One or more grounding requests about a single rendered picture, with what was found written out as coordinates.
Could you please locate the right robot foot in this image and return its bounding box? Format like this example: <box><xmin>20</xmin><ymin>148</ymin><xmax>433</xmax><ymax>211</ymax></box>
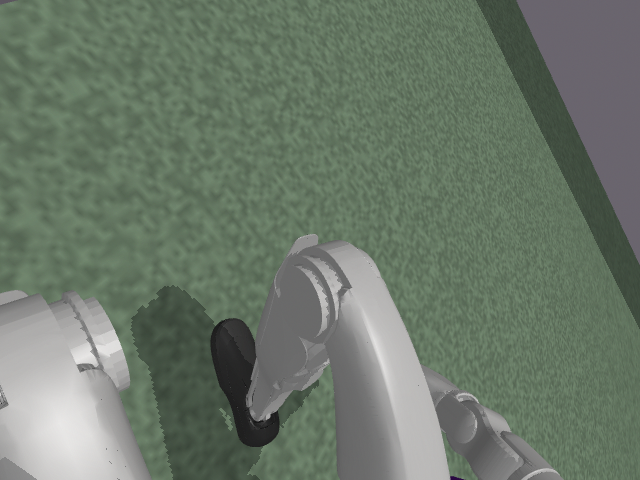
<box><xmin>210</xmin><ymin>318</ymin><xmax>279</xmax><ymax>447</ymax></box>

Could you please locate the right robot hand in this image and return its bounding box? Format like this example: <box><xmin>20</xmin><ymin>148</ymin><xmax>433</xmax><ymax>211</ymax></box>
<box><xmin>421</xmin><ymin>364</ymin><xmax>460</xmax><ymax>409</ymax></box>

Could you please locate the right robot arm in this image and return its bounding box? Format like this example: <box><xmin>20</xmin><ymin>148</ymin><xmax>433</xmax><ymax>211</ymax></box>
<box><xmin>435</xmin><ymin>390</ymin><xmax>564</xmax><ymax>480</ymax></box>

